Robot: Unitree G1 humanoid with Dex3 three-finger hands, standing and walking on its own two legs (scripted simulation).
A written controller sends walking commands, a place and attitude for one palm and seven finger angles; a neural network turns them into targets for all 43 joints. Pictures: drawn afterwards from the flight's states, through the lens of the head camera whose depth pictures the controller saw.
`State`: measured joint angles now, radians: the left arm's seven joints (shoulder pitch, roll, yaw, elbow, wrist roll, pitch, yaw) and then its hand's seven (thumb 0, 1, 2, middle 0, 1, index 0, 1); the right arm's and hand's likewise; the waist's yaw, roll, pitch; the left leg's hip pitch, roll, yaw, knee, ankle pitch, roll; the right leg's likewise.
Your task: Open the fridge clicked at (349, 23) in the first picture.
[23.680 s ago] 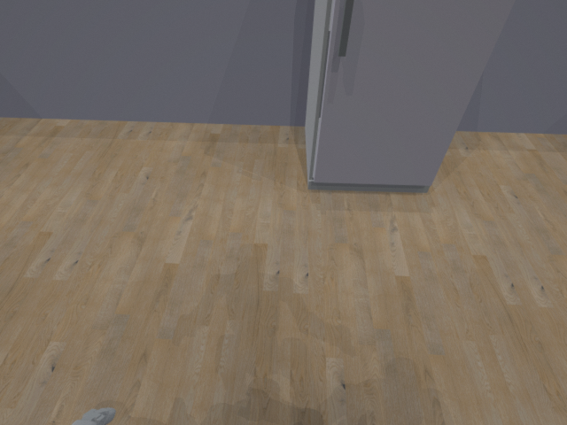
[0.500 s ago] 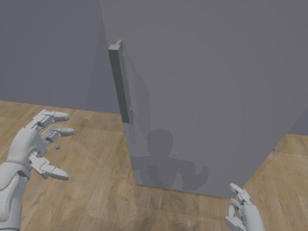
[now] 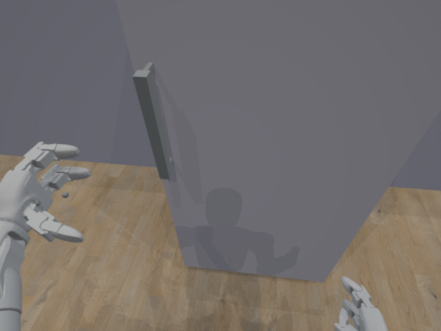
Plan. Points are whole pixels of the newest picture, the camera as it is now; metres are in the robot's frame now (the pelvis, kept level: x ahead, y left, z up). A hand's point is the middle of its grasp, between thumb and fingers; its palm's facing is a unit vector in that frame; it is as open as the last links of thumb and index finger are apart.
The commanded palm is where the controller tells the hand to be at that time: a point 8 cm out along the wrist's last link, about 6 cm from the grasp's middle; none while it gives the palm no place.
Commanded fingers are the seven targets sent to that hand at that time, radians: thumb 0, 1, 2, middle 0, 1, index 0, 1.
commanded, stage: raise the hand to about handle height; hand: left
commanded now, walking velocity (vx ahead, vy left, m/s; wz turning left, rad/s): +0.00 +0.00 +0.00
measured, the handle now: (158, 127) +0.49 +0.19 +0.12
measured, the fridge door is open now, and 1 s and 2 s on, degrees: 0 0 0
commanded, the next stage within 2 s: move the hooked fingers beside the handle in 0.18 s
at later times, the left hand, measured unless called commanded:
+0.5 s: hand (70, 191) +0.28 +0.28 +0.14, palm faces +0.04 -1.00 -0.06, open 14.0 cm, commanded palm +0.26 +0.32 +0.15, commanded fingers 0.00 -0.50 0.30 -0.30 -1.20 -0.30 -1.20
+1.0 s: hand (84, 173) +0.33 +0.27 +0.14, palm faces +0.01 -1.00 -0.02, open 14.0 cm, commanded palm +0.30 +0.32 +0.14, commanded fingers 0.00 -0.50 0.30 -0.30 -1.20 -0.30 -1.20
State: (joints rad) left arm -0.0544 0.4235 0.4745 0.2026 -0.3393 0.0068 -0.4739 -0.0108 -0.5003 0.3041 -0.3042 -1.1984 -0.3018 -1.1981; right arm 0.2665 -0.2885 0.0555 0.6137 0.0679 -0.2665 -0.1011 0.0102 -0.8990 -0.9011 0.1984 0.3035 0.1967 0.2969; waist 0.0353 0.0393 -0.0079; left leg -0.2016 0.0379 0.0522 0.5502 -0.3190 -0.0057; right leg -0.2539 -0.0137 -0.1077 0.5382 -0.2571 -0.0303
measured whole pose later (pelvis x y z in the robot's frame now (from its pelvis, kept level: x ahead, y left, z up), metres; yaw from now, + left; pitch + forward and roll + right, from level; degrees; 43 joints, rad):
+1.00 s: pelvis +0.00 +0.02 +0.00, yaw +0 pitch +0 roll +0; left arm -0.29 0.43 0.40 0.44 -0.28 -0.02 -0.46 -0.01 -0.50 0.30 -0.30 -1.20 -0.30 -1.20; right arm 0.27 -0.28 0.06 0.64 0.07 -0.24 -0.12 0.01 -0.90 -0.90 0.20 0.30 0.20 0.30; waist 0.02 0.03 -0.01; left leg -0.24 0.02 0.06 0.55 -0.31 0.01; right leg -0.29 -0.03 -0.10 0.53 -0.25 -0.01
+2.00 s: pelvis +0.00 +0.01 -0.01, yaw -1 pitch +6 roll +0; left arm -0.64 0.53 0.43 0.88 -0.21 -0.15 -0.44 -0.01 -0.50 0.30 -0.30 -1.20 -0.30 -1.20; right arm 0.35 -0.29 0.05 0.63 0.06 -0.11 -0.08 0.01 -0.90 -0.90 0.20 0.30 0.20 0.30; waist -0.06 0.01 -0.04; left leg -0.38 0.03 0.07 0.62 -0.34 0.01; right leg -0.44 -0.02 -0.08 0.59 -0.26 -0.02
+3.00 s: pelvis +0.01 +0.02 -0.01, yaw +0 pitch +6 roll -1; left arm -0.59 0.41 0.32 0.76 -0.22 -0.11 -0.37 -0.01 -0.50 0.30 -0.30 -1.20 -0.30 -1.20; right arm 0.33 -0.28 0.05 0.62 0.06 -0.09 -0.07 0.01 -0.90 -0.90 0.20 0.30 0.20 0.30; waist -0.04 0.02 -0.06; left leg -0.38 0.02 0.06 0.62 -0.35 0.02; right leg -0.43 -0.03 -0.09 0.59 -0.27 0.00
